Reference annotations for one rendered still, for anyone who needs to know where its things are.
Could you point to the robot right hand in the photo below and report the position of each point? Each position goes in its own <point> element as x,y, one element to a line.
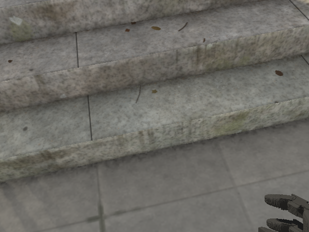
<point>293,204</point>

